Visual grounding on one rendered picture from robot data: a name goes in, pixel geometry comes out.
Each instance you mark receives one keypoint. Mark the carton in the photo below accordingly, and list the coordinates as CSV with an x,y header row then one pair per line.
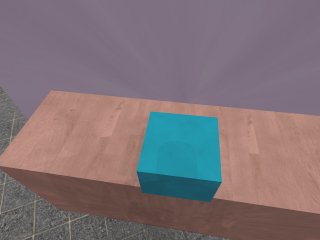
x,y
180,156

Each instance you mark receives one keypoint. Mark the pedestal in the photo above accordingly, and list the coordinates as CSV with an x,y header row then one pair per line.
x,y
80,152

